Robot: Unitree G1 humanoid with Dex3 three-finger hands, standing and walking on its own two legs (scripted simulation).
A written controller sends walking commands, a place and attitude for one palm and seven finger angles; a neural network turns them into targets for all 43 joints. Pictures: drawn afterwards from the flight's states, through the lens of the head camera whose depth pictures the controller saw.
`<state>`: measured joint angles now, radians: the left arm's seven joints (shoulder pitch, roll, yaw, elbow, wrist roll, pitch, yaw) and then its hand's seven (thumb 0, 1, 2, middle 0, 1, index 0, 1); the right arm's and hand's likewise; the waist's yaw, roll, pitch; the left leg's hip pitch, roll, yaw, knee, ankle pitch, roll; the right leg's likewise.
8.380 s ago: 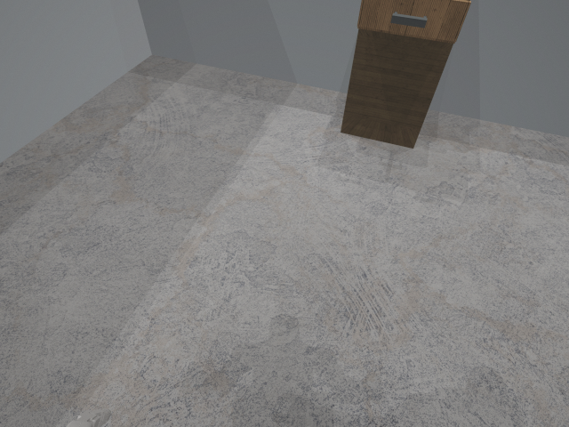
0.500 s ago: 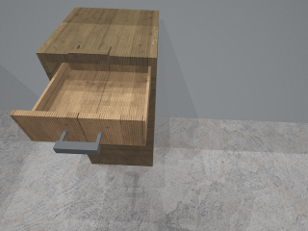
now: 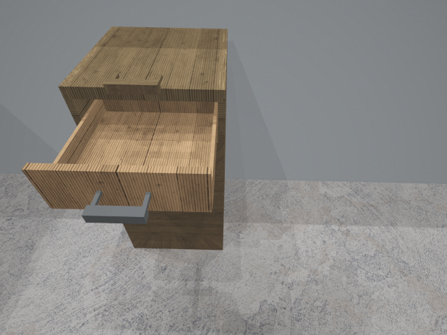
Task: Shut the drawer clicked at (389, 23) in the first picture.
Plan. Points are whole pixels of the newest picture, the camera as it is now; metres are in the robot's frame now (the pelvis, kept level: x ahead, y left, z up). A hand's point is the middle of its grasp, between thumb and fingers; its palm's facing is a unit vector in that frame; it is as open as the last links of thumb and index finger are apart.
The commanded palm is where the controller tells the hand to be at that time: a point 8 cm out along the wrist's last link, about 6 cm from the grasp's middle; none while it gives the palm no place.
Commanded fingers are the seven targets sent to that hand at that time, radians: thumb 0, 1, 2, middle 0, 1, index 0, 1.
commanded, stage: look again from close up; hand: left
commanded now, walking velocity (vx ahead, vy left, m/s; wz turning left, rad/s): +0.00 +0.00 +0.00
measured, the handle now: (119, 205) +0.37 +0.25 +0.00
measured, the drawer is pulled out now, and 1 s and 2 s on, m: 0.26 0.26 0.26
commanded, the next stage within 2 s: shuffle to correct the standing spot in 0.16 s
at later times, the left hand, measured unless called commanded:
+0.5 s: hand out of the picture -0.03 +0.19 -0.17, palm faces +0.05 -0.98 -0.20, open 7.4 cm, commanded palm none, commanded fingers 0.00 0.90 0.90 -0.20 -0.30 -0.20 -0.30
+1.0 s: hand out of the picture +0.10 +0.22 -0.17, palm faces +0.05 -0.97 -0.23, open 7.3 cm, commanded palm none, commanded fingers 0.00 0.90 0.90 -0.20 -0.30 -0.20 -0.30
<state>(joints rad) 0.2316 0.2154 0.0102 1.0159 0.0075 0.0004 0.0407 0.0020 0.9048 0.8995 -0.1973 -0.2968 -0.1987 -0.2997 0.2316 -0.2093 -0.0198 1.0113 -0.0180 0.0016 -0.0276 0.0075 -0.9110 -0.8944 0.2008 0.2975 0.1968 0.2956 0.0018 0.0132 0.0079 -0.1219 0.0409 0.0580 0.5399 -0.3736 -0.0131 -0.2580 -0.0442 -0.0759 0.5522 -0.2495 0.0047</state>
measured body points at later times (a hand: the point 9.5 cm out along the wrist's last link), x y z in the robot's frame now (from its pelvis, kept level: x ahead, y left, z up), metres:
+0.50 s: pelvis -0.01 +0.01 +0.00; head +0.00 +0.01 +0.45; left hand -0.03 +0.24 -0.16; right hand -0.07 -0.21 -0.16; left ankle -0.05 +0.12 -0.73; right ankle +0.03 -0.12 -0.73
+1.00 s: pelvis +0.05 +0.05 +0.00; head +0.08 +0.04 +0.45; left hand +0.10 +0.28 -0.15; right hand +0.06 -0.18 -0.16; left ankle +0.01 +0.14 -0.73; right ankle +0.04 -0.09 -0.73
